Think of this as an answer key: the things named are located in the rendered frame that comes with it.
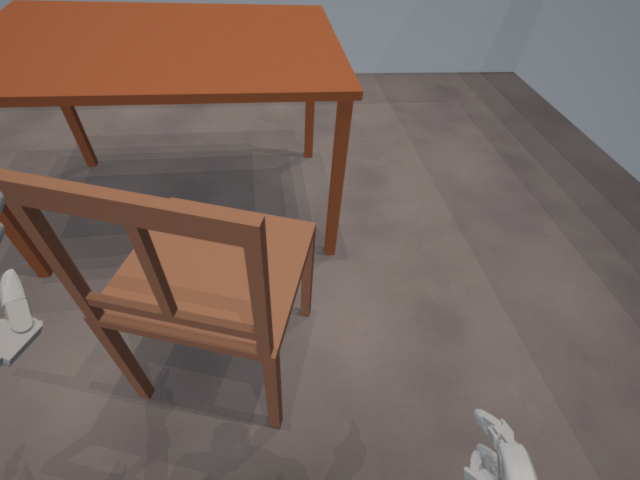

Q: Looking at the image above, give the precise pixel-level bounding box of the table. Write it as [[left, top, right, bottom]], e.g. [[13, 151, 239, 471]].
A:
[[0, 0, 363, 278]]

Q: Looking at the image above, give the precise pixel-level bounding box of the right robot hand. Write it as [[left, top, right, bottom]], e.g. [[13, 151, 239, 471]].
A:
[[464, 409, 538, 480]]

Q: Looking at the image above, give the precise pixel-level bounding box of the left robot hand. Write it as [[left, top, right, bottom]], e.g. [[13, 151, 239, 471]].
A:
[[0, 191, 43, 368]]

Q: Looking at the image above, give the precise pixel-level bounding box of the chair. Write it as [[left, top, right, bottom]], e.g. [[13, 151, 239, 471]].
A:
[[0, 168, 316, 430]]

